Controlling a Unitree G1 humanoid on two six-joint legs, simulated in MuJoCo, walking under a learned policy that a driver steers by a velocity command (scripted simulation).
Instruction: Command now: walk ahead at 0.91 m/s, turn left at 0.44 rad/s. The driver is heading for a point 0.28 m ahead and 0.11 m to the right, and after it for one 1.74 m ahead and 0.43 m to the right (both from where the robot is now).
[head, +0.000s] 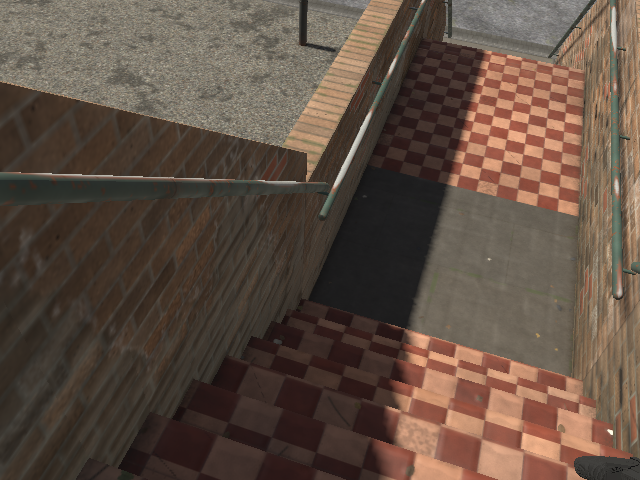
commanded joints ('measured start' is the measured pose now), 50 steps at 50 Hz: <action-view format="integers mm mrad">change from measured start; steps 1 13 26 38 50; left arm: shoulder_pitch -186 -301 597 214 140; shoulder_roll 126 8 71 59 14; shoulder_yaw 49 -7 72 -30 -67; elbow -43 -192 106 -74 -350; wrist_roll -6 -31 93 11 -33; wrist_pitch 19 48 4 -129 -3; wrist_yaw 3 13 -33 53 -115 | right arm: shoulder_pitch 618 345 152 99 511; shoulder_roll -127 -39 -174 24 -201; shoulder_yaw -38 78 23 71 -23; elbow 205 214 -8 -278 -124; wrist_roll -47 -20 -141 -159 -146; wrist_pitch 18 -123 -117 -85 -117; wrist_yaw -15 -65 -1 44 53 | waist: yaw -393 -42 270 0 -99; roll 178 56 -433 -160 145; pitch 59 59 4 10 -255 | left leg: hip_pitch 586 37 -289 7 928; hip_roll -40 162 -149 -90 403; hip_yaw -69 -343 35 -90 -134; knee -91 26 1525 169 20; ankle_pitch -264 -755 -1038 -115 970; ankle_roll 103 -127 -339 -91 366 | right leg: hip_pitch -520 -814 555 -319 -1211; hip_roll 202 368 283 392 476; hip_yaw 28 471 164 606 306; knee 774 -99 -1328 -464 868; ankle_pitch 1 1191 1228 628 -2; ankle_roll -167 -120 -350 -241 -46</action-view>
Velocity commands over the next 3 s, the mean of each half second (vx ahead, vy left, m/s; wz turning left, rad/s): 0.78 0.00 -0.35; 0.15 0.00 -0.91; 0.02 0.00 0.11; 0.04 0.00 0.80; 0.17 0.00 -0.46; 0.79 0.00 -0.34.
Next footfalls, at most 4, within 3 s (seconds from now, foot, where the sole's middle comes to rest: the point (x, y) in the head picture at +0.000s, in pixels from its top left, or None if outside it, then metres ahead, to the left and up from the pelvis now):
0.02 left None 0.13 0.11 -0.81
0.52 right None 0.35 0.04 -1.01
0.94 left None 0.66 0.24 -1.21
1.26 right None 0.43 0.12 -1.01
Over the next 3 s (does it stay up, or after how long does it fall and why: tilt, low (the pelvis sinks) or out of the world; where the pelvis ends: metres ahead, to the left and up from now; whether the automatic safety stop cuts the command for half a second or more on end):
stays up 0.81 -0.01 -0.68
